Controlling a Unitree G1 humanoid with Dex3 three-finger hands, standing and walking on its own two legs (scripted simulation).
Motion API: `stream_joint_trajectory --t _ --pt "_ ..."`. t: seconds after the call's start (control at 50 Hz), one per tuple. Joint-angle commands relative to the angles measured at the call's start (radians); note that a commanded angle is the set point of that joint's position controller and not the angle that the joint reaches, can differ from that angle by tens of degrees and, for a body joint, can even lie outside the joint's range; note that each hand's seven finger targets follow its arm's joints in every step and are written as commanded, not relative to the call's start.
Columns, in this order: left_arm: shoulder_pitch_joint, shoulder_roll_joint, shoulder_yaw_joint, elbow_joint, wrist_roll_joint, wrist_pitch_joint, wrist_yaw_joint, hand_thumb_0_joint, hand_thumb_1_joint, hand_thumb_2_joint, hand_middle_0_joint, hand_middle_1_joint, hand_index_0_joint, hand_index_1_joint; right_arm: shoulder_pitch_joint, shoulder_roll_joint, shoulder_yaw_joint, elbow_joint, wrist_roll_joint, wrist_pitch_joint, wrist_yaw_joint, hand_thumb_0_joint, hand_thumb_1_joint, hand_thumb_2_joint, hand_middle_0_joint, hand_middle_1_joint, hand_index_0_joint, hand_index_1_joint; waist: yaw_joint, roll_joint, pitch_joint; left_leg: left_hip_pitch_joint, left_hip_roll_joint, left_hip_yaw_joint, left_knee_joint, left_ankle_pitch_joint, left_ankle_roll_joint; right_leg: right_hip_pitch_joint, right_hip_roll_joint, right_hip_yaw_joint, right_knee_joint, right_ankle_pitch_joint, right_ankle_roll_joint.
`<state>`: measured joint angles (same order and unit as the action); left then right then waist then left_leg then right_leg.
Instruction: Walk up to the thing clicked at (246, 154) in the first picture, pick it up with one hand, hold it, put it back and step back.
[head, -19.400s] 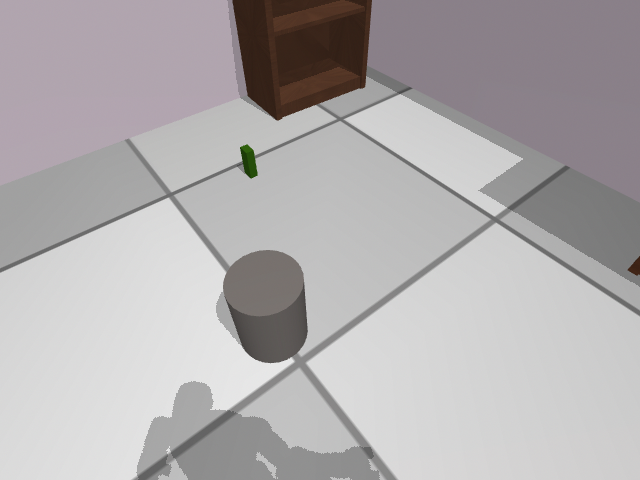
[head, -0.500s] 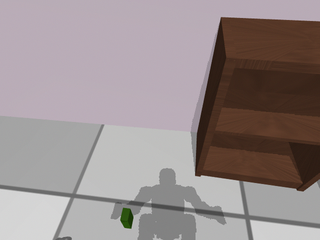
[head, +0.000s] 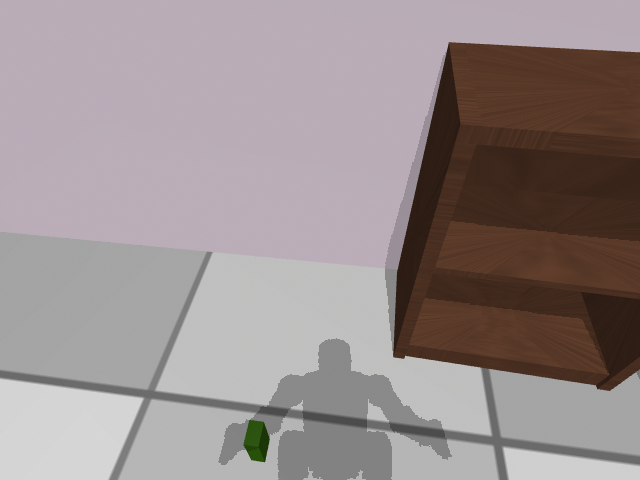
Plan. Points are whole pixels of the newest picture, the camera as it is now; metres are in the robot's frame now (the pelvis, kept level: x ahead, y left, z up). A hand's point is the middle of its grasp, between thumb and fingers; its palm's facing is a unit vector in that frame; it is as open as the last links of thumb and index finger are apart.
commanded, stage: walk up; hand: left
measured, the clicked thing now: (257, 441) +0.37 +0.21 -0.70
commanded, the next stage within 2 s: stand in 0.26 s
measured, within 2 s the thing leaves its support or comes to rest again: neither
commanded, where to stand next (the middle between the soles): +0.02 -0.01 m, yaw +0 degrees
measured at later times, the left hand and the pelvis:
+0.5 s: hand out of the picture +0.09 +0.26 -0.16, palm faces -0.01 -0.94 -0.33, open 7.4 cm; pelvis +0.00 +0.00 +0.00, yaw +0 degrees
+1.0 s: hand out of the picture +0.06 +0.25 -0.16, palm faces -0.01 -0.94 -0.33, open 7.4 cm; pelvis +0.00 +0.00 +0.00, yaw +1 degrees
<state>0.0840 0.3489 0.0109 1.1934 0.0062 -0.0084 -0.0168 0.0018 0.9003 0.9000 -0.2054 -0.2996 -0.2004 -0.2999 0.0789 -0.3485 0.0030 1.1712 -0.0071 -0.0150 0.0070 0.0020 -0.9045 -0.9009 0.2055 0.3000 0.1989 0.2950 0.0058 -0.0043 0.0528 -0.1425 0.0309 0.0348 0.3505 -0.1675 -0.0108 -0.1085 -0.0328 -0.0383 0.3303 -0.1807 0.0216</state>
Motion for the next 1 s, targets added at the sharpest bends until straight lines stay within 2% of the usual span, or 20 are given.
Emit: stream_joint_trajectory --t 0.0,0.22,0.24,0.28,0.46,0.5,0.6,0.64,0.7,0.74,0.8,0.82,0.92,0.96,0.98 --pt "-0.063 0.207 0.038 -0.070 0.002 -0.021 0.017 0.000 0.900 0.900 -0.200 -0.300 -0.200 -0.300 -0.060 -0.220 -0.042 -0.064 0.000 -0.022 -0.012 0.000 -0.900 -0.900 0.200 0.300 0.200 0.300 -0.010 0.013 -0.103 0.034 0.102 -0.091 -0.065 0.091 0.031 0.014 -0.098 0.084 -0.062 0.077 -0.033" --pt "-0.056 0.202 0.037 -0.082 0.005 -0.018 0.020 0.000 0.900 0.900 -0.200 -0.300 -0.200 -0.300 -0.051 -0.214 -0.044 -0.072 -0.002 -0.020 -0.012 0.000 -0.900 -0.900 0.200 0.300 0.200 0.300 -0.007 0.010 -0.099 0.031 0.103 -0.090 -0.069 0.106 0.033 0.016 -0.100 0.081 -0.061 0.096 -0.027" --pt "-0.062 0.207 0.034 -0.092 0.007 -0.022 0.023 0.000 0.900 0.900 -0.200 -0.300 -0.200 -0.300 -0.068 -0.215 -0.045 -0.081 -0.006 -0.021 -0.016 0.000 -0.900 -0.900 0.200 0.300 0.200 0.300 -0.010 0.022 -0.093 0.029 0.116 -0.103 -0.066 0.234 0.024 0.029 -0.114 0.084 -0.050 0.193 -0.023" --pt "-0.055 0.209 0.037 -0.091 0.001 -0.023 0.025 0.000 0.900 0.900 -0.200 -0.300 -0.200 -0.300 -0.067 -0.215 -0.046 -0.079 -0.002 -0.022 -0.017 0.000 -0.900 -0.900 0.200 0.300 0.200 0.300 -0.006 0.025 -0.119 0.061 0.122 -0.100 -0.056 0.282 0.023 0.045 -0.117 0.080 -0.042 0.223 -0.021" --pt "-0.060 0.208 0.029 -0.100 0.004 -0.021 0.022 0.000 0.900 0.900 -0.200 -0.300 -0.200 -0.300 -0.070 -0.209 -0.043 -0.078 -0.002 -0.016 -0.013 0.000 -0.900 -0.900 0.200 0.300 0.200 0.300 -0.010 0.013 -0.095 0.038 0.110 -0.103 -0.090 0.148 0.017 0.030 -0.115 0.078 -0.075 0.107 -0.022" --pt "-0.056 0.213 0.030 -0.098 0.004 -0.020 0.023 0.000 0.900 0.900 -0.200 -0.300 -0.200 -0.300 -0.066 -0.211 -0.044 -0.077 -0.001 -0.014 -0.011 0.000 -0.900 -0.900 0.200 0.300 0.200 0.300 -0.013 0.008 -0.079 0.025 0.105 -0.104 -0.097 0.087 0.016 0.018 -0.115 0.081 -0.084 0.074 -0.022" --pt "-0.040 0.206 0.027 -0.105 0.005 -0.024 0.021 0.000 0.900 0.900 -0.200 -0.300 -0.200 -0.300 -0.069 -0.218 -0.045 -0.078 -0.002 -0.017 -0.008 0.000 -0.900 -0.900 0.200 0.300 0.200 0.300 -0.007 0.022 -0.105 0.053 0.112 -0.104 -0.082 0.135 0.021 0.022 -0.121 0.084 -0.082 0.106 -0.024" --pt "-0.042 0.210 0.027 -0.108 0.006 -0.023 0.022 0.000 0.900 0.900 -0.200 -0.300 -0.200 -0.300 -0.067 -0.212 -0.043 -0.078 -0.002 -0.016 -0.008 0.000 -0.900 -0.900 0.200 0.300 0.200 0.300 -0.010 0.016 -0.091 0.042 0.108 -0.105 -0.093 0.107 0.018 0.010 -0.116 0.079 -0.084 0.086 -0.023" --pt "-0.037 0.216 0.028 -0.108 0.005 -0.023 0.023 0.000 0.900 0.900 -0.200 -0.300 -0.200 -0.300 -0.062 -0.212 -0.043 -0.079 -0.002 -0.017 -0.008 0.000 -0.900 -0.900 0.200 0.300 0.200 0.300 -0.010 0.010 -0.104 0.058 0.112 -0.102 -0.082 0.153 0.022 0.017 -0.120 0.084 -0.076 0.121 -0.025" --pt "-0.040 0.218 0.028 -0.105 0.003 -0.024 0.023 0.000 0.900 0.900 -0.200 -0.300 -0.200 -0.300 -0.055 -0.207 -0.042 -0.075 -0.001 -0.016 -0.008 0.000 -0.900 -0.900 0.200 0.300 0.200 0.300 -0.014 0.003 -0.085 0.051 0.110 -0.108 -0.089 0.128 0.019 0.005 -0.114 0.081 -0.079 0.084 -0.024" --pt "-0.036 0.218 0.027 -0.112 0.005 -0.025 0.022 0.000 0.900 0.900 -0.200 -0.300 -0.200 -0.300 -0.051 -0.215 -0.044 -0.078 -0.003 -0.015 -0.008 0.000 -0.900 -0.900 0.200 0.300 0.200 0.300 -0.013 0.010 -0.093 0.050 0.110 -0.102 -0.081 0.125 0.022 0.010 -0.118 0.087 -0.086 0.096 -0.026" --pt "-0.037 0.215 0.025 -0.110 0.003 -0.023 0.022 0.000 0.900 0.900 -0.200 -0.300 -0.200 -0.300 -0.057 -0.210 -0.042 -0.076 -0.003 -0.014 -0.009 0.000 -0.900 -0.900 0.200 0.300 0.200 0.300 -0.012 0.010 -0.075 0.039 0.105 -0.104 -0.091 0.090 0.018 -0.005 -0.115 0.087 -0.088 0.063 -0.027" --pt "-0.019 0.218 0.026 -0.106 0.004 -0.021 0.021 0.000 0.900 0.900 -0.200 -0.300 -0.200 -0.300 -0.051 -0.219 -0.045 -0.074 -0.002 -0.013 -0.007 0.000 -0.900 -0.900 0.200 0.300 0.200 0.300 -0.008 0.018 -0.071 0.027 0.106 -0.111 -0.096 0.040 0.021 -0.005 -0.114 0.090 -0.090 0.025 -0.030" --pt "-0.028 0.225 0.028 -0.111 0.006 -0.022 0.022 0.000 0.900 0.900 -0.200 -0.300 -0.200 -0.300 -0.046 -0.213 -0.045 -0.076 -0.004 -0.013 -0.007 0.000 -0.900 -0.900 0.200 0.300 0.200 0.300 -0.012 0.002 -0.084 0.033 0.108 -0.110 -0.088 0.075 0.024 0.002 -0.118 0.092 -0.086 0.044 -0.032" --pt "-0.025 0.218 0.027 -0.111 0.007 -0.021 0.021 0.000 0.900 0.900 -0.200 -0.300 -0.200 -0.300 -0.036 -0.214 -0.043 -0.074 -0.005 -0.013 -0.007 0.000 -0.900 -0.900 0.200 0.300 0.200 0.300 -0.012 0.008 -0.071 0.012 0.105 -0.109 -0.096 0.054 0.022 0.002 -0.116 0.091 -0.092 0.039 -0.030"
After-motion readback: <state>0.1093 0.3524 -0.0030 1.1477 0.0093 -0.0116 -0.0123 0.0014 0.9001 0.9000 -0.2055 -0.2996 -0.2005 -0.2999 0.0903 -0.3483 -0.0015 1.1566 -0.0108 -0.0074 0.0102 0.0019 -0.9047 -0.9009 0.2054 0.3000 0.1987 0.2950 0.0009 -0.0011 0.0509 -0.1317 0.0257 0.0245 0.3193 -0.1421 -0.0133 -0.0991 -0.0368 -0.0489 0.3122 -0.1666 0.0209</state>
